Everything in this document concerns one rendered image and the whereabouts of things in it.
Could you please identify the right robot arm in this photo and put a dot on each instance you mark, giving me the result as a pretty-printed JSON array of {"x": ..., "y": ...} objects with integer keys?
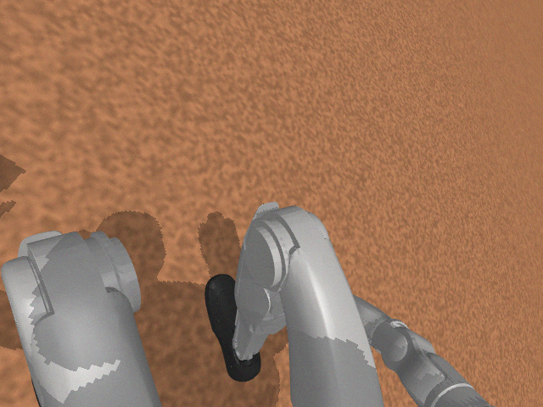
[{"x": 428, "y": 378}]

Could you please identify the right robot hand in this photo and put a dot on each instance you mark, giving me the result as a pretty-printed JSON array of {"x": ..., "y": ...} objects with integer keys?
[{"x": 371, "y": 316}]

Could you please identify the right robot foot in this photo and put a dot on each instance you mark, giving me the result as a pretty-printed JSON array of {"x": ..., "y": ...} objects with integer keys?
[{"x": 222, "y": 309}]

